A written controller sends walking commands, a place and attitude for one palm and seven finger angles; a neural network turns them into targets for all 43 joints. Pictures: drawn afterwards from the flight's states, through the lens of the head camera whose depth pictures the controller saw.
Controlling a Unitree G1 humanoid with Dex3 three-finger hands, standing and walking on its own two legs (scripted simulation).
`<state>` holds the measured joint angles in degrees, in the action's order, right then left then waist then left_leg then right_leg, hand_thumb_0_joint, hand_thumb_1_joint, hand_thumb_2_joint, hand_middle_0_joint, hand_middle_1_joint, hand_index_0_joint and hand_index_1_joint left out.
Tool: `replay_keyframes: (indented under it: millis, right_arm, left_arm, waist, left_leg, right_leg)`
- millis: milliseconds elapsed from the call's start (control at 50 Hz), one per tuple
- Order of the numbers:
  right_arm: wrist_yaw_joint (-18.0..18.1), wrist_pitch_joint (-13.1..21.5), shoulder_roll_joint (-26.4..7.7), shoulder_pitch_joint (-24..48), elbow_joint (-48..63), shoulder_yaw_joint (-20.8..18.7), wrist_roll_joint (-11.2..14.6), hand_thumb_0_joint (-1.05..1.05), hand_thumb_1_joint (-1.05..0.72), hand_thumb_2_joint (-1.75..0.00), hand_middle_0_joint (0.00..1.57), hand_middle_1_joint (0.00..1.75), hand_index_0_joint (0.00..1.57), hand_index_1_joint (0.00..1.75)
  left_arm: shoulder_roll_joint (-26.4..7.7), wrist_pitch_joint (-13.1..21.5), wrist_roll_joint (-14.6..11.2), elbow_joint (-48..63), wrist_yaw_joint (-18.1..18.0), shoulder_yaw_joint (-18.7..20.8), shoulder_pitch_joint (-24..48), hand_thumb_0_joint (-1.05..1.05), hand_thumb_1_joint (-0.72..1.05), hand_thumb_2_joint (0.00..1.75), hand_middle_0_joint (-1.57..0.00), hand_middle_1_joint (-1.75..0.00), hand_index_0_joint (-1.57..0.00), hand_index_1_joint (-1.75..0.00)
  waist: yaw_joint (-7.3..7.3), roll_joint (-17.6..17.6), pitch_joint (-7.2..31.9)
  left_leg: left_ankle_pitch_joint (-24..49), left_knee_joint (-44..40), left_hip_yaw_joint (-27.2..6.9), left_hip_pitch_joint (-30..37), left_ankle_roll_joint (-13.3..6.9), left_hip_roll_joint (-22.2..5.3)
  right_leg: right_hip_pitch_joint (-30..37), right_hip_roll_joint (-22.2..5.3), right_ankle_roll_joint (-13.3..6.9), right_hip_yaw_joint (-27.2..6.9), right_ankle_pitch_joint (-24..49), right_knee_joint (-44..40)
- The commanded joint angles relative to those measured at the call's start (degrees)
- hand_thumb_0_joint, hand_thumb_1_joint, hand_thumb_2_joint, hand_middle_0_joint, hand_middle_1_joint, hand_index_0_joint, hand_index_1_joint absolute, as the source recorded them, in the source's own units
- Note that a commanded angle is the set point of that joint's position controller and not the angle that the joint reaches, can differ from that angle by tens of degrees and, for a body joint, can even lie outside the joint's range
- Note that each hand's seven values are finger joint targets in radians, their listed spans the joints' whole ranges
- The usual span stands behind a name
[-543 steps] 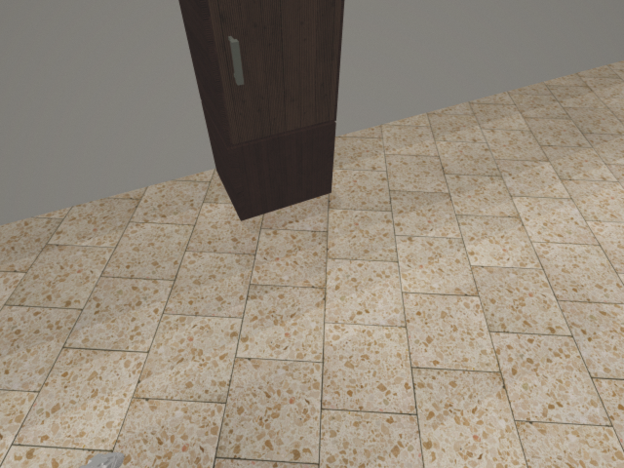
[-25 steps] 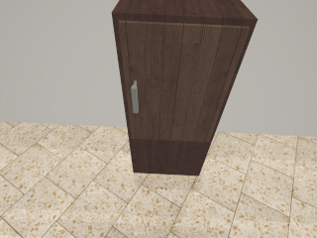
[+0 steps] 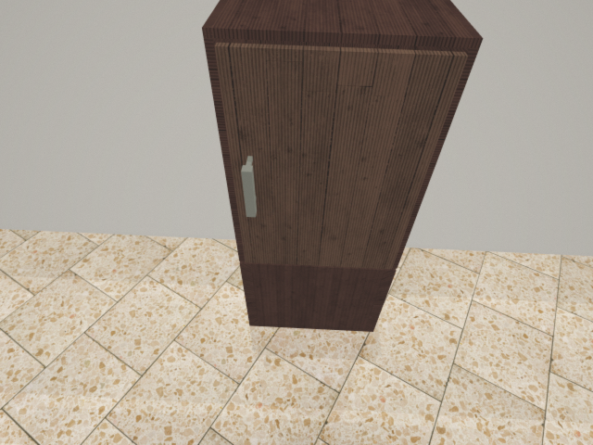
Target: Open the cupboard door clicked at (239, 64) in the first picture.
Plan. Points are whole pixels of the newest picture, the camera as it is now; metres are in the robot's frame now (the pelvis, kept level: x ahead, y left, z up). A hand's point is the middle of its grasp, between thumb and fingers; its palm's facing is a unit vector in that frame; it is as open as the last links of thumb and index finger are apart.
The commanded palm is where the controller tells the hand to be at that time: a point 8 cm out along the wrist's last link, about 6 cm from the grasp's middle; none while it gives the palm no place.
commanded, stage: shuffle to correct the standing spot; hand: left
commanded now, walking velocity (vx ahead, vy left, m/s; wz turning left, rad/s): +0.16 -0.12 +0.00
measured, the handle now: (250, 186) +0.63 +0.13 -0.04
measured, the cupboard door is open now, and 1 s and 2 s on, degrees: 0 0 0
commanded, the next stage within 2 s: come to a stop and stand still in 0.30 s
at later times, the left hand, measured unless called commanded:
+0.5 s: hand out of the picture +0.04 +0.12 -0.19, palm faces +0.02 -0.99 -0.11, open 7.4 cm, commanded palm none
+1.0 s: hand out of the picture +0.17 +0.14 -0.19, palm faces +0.02 -0.98 -0.18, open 7.4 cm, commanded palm none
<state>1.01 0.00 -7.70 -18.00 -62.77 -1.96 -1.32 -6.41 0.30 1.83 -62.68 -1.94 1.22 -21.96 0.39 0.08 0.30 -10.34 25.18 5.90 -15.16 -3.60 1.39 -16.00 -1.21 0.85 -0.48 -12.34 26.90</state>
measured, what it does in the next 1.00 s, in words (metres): steps on the spot: right foot, then left foot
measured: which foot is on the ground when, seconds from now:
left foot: down 0.00-0.70, up 0.72-0.94, down 0.96-1.00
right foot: down 0.00-0.42, up 0.44-0.64, down 0.66-1.00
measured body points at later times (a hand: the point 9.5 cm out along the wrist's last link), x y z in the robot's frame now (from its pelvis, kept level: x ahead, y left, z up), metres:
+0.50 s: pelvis +0.08 -0.03 -0.01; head +0.09 -0.01 +0.44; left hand +0.04 +0.17 -0.17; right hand +0.08 -0.25 -0.15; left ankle +0.07 +0.07 -0.74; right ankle +0.06 -0.13 -0.71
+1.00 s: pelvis +0.08 -0.03 -0.01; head +0.12 -0.02 +0.44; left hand +0.17 +0.19 -0.17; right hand +0.14 -0.28 -0.15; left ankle +0.09 +0.06 -0.74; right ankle +0.14 -0.17 -0.74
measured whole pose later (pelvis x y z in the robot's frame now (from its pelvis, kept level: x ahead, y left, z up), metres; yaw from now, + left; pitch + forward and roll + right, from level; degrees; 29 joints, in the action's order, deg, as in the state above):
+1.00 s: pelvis +0.08 -0.03 -0.01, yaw -1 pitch -1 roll +0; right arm 1.4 -0.5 -10.0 -10.6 -57.8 -3.1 -1.2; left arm -9.6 -2.2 1.3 -56.2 -2.1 3.1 -8.6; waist 0.1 -2.1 -5.5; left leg -17.1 33.4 3.9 -14.5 -1.1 -0.3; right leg -19.8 -3.8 1.2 3.8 -14.7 33.9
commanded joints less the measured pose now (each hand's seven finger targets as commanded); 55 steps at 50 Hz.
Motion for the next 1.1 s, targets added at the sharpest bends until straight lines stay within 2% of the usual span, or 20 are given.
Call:
replay_keyframes:
  millis: [0, 120, 200, 240, 300, 360, 400, 420, 460, 520, 600, 640, 680, 740, 840, 900, 940, 960, 1020, 1080]
  right_arm:
    - [0.6, 0.5, -7.6, -1.9, 2.3, -1.9, 0.0, 0.00, -0.90, -0.90, 0.20, 0.30, 0.20, 0.30]
    - [0.9, 0.8, -7.7, -1.4, 3.0, -2.5, 0.0, 0.00, -0.90, -0.90, 0.20, 0.30, 0.20, 0.30]
    - [0.6, 0.9, -3.2, -1.9, 3.7, -1.2, 0.0, 0.00, -0.90, -0.90, 0.20, 0.30, 0.20, 0.30]
    - [0.5, 1.1, -2.3, -0.7, 4.2, -0.8, 0.1, 0.00, -0.90, -0.90, 0.20, 0.30, 0.20, 0.30]
    - [0.3, 2.1, -2.2, -0.2, 4.4, -0.6, 0.3, 0.00, -0.90, -0.90, 0.20, 0.30, 0.20, 0.30]
    - [1.0, 3.1, -1.9, -6.3, 1.5, -0.1, 0.3, 0.00, -0.90, -0.90, 0.20, 0.30, 0.20, 0.30]
    - [2.0, 3.0, -10.4, -12.0, 0.5, -2.2, -0.4, 0.00, -0.90, -0.90, 0.20, 0.30, 0.20, 0.30]
    - [2.1, 2.7, -11.1, -12.8, 0.3, -2.4, -0.4, 0.00, -0.90, -0.90, 0.20, 0.30, 0.20, 0.30]
    - [2.4, 2.8, -7.2, -9.1, 0.9, -0.9, -0.5, 0.00, -0.90, -0.90, 0.20, 0.30, 0.20, 0.30]
    - [2.7, 2.7, -7.3, -2.7, 2.3, -0.8, -0.2, 0.00, -0.90, -0.90, 0.20, 0.30, 0.20, 0.30]
    - [2.4, 1.2, -7.7, -1.7, 2.6, -2.2, 0.4, 0.00, -0.90, -0.90, 0.20, 0.30, 0.20, 0.30]
    - [1.8, 0.6, -5.1, -3.0, 3.3, -2.5, 0.7, 0.00, -0.90, -0.90, 0.20, 0.30, 0.20, 0.30]
    - [1.7, -1.0, -2.3, -2.3, 3.5, -2.4, 1.1, 0.00, -0.90, -0.90, 0.20, 0.30, 0.20, 0.30]
    - [1.5, -1.5, -3.2, 0.7, 4.1, -2.3, 1.1, 0.00, -0.90, -0.90, 0.20, 0.30, 0.20, 0.30]
    - [0.4, -1.6, -3.3, 0.4, 4.7, -1.8, 0.8, 0.00, -0.90, -0.90, 0.20, 0.30, 0.20, 0.30]
    - [0.3, -1.0, -3.8, -3.6, 3.6, -1.5, 0.7, 0.00, -0.90, -0.90, 0.20, 0.30, 0.20, 0.30]
    - [0.3, -0.2, -9.4, -0.6, 5.9, -2.0, -0.2, 0.00, -0.90, -0.90, 0.20, 0.30, 0.20, 0.30]
    - [0.3, -0.3, -9.8, 3.7, 7.3, -1.8, -0.4, 0.00, -0.90, -0.90, 0.20, 0.30, 0.20, 0.30]
    - [0.8, 0.4, -8.6, 7.6, 7.9, -1.3, -0.3, 0.00, -0.90, -0.90, 0.20, 0.30, 0.20, 0.30]
    - [1.0, 0.9, -8.0, 5.4, 6.7, -1.1, 0.3, 0.00, -0.90, -0.90, 0.20, 0.30, 0.20, 0.30]
  left_arm:
    - [-3.1, -0.1, 0.2, 1.5, 0.8, 1.0, -5.8, 0.00, 0.90, 0.90, -0.20, -0.30, -0.20, -0.30]
    - [-3.4, -0.1, 0.3, 2.3, 1.5, 1.7, -6.9, 0.00, 0.90, 0.90, -0.20, -0.30, -0.20, -0.30]
    - [-6.6, 0.5, -0.3, 2.2, 1.1, 2.4, -7.9, 0.00, 0.90, 0.90, -0.20, -0.30, -0.20, -0.30]
    - [-7.2, 0.9, -0.7, 1.8, 0.5, 2.9, -8.6, 0.00, 0.90, 0.90, -0.20, -0.30, -0.20, -0.30]
    - [-6.8, 1.5, -0.2, 2.2, 0.5, 3.0, -5.5, 0.00, 0.90, 0.90, -0.20, -0.30, -0.20, -0.30]
    - [-5.4, 0.9, -0.8, 2.4, 0.9, 2.4, -3.4, 0.00, 0.90, 0.90, -0.20, -0.30, -0.20, -0.30]
    - [-1.8, 1.0, -0.6, 4.3, 1.7, 1.8, -2.3, 0.00, 0.90, 0.90, -0.20, -0.30, -0.20, -0.30]
    - [-3.9, 0.5, 0.3, 5.9, 1.4, 1.9, 1.6, 0.00, 0.90, 0.90, -0.20, -0.30, -0.20, -0.30]
    - [-3.0, 0.3, 0.1, 5.5, 1.3, 1.9, 2.7, 0.00, 0.90, 0.90, -0.20, -0.30, -0.20, -0.30]
    - [-1.6, -0.3, -0.7, 4.6, 1.2, 1.4, 1.7, 0.00, 0.90, 0.90, -0.20, -0.30, -0.20, -0.30]
    - [-5.4, -0.5, -0.5, 4.1, 0.7, 2.4, -0.6, 0.00, 0.90, 0.90, -0.20, -0.30, -0.20, -0.30]
    - [-10.0, -0.2, -0.2, 4.8, 0.2, 3.1, -0.6, 0.00, 0.90, 0.90, -0.20, -0.30, -0.20, -0.30]
    - [-12.4, 0.1, -0.5, 4.7, -0.3, 3.4, -0.7, 0.00, 0.90, 0.90, -0.20, -0.30, -0.20, -0.30]
    - [-11.7, -0.2, -0.2, 6.4, -1.3, 3.6, 4.2, 0.00, 0.90, 0.90, -0.20, -0.30, -0.20, -0.30]
    - [-13.3, -0.8, 0.2, 8.9, -1.2, 4.2, 9.0, 0.00, 0.90, 0.90, -0.20, -0.30, -0.20, -0.30]
    - [-12.2, -1.3, -0.6, 9.3, -0.6, 3.8, 11.1, 0.00, 0.90, 0.90, -0.20, -0.30, -0.20, -0.30]
    - [-7.0, -2.2, -1.0, 10.9, -0.1, 2.8, 10.9, 0.00, 0.90, 0.90, -0.20, -0.30, -0.20, -0.30]
    - [-7.1, -2.4, -0.6, 10.6, -0.1, 2.6, 12.1, 0.00, 0.90, 0.90, -0.20, -0.30, -0.20, -0.30]
    - [-6.7, -2.2, -0.1, 7.9, 0.4, 2.0, 9.1, 0.00, 0.90, 0.90, -0.20, -0.30, -0.20, -0.30]
    - [-7.0, -0.6, -0.6, 5.4, 0.3, 1.1, 5.4, 0.00, 0.90, 0.90, -0.20, -0.30, -0.20, -0.30]
  waist:
    - [-0.78, 2.9, -7.0]
    - [-1.21, 1.4, -6.7]
    - [-1.31, -10.0, -8.7]
    - [-1.30, -11.6, -7.9]
    - [-0.14, -5.9, -5.2]
    - [2.07, -2.9, -3.6]
    - [3.69, 14.5, -4.2]
    - [4.34, 14.0, -7.4]
    - [1.73, 5.7, -8.8]
    - [-0.35, 7.1, -3.9]
    - [-1.84, 4.9, -2.2]
    - [-1.28, -2.5, 0.4]
    - [-2.05, -12.9, 3.8]
    - [-2.23, -11.2, 4.0]
    - [-0.93, -9.3, 3.4]
    - [1.46, -7.7, 2.4]
    - [0.02, 11.8, -2.4]
    - [-0.50, 12.6, -4.7]
    - [-2.38, 9.3, -3.3]
    - [-2.29, 4.2, 0.9]
  left_leg:
    - [-29.1, -14.6, -15.2, -4.9, -1.0, -12.7]
    - [-27.1, -10.0, -12.6, -5.9, -1.3, -12.2]
    - [-18.1, 7.5, -3.0, -10.6, 1.3, -3.6]
    - [-14.0, 18.6, -1.6, -13.0, 1.7, -3.2]
    - [-15.5, 17.0, -2.3, -10.8, 1.7, -4.6]
    - [-6.4, -0.4, -1.5, 5.9, 2.1, -4.6]
    - [-7.2, -12.4, -26.2, 16.4, -6.4, -23.5]
    - [-0.1, -13.5, -27.9, 13.9, -9.5, -27.4]
    - [22.7, -9.9, -19.6, 8.3, -9.1, -24.4]
    - [40.8, -4.0, -7.3, 7.6, -4.9, -17.4]
    - [26.8, 2.4, -4.8, 3.2, -0.3, -13.3]
    - [6.9, 8.8, -1.4, -3.0, 3.1, -6.7]
    - [-20.6, 22.5, -0.5, -5.2, 5.0, -2.5]
    - [-23.4, 32.4, -6.0, -9.6, 4.9, -3.5]
    - [-17.0, 19.7, -3.9, -4.3, 5.6, -3.2]
    - [-3.8, 0.3, -2.3, 7.9, 5.0, -3.0]
    - [-0.7, -10.1, -17.6, 1.5, -0.7, -15.8]
    - [-3.6, -13.2, -20.0, -6.6, -3.8, -17.8]
    - [4.1, -10.2, -14.0, -3.8, -3.5, -13.9]
    - [15.8, -2.7, -9.9, 5.5, -0.9, -9.9]
  right_leg:
    - [-2.1, 0.0, -1.7, 0.2, -8.7, 1.0]
    - [0.4, -0.8, -2.9, -1.3, -9.3, -1.1]
    - [0.2, -8.2, -7.7, -16.9, -24.6, -12.7]
    - [2.4, -12.9, -11.5, -23.1, -25.2, -17.3]
    - [4.4, -11.9, -13.4, -17.3, -10.4, -13.0]
    - [-3.2, -5.6, -9.0, -8.3, -3.9, -2.8]
    - [-19.5, 2.1, -2.9, 2.9, -12.4, 16.3]
    - [-22.4, -0.1, -2.3, 1.3, -18.1, 24.8]
    - [-18.8, -3.2, -1.2, -0.8, -14.0, 28.4]
    - [-6.7, -2.3, -0.2, 3.2, -7.7, 14.1]
    - [4.5, -2.4, -0.6, 4.4, 12.3, 1.1]
    - [10.3, -11.1, -4.2, -3.3, 38.7, 4.2]
    - [11.9, -19.2, -10.8, -9.7, 52.3, -1.0]
    - [12.6, -19.6, -14.3, -10.0, 47.5, -1.7]
    - [7.7, -16.7, -11.9, -7.5, 27.9, -4.1]
    - [-0.8, -12.6, -6.9, -4.9, 10.2, -1.6]
    - [-5.2, -3.2, -0.5, 2.3, -8.2, 5.4]
    - [-0.8, -1.8, 0.3, 3.3, -11.0, 9.3]
    - [1.6, -2.1, -0.4, 1.6, -7.4, 11.5]
    - [4.8, -3.2, -0.4, -0.3, 5.1, -2.8]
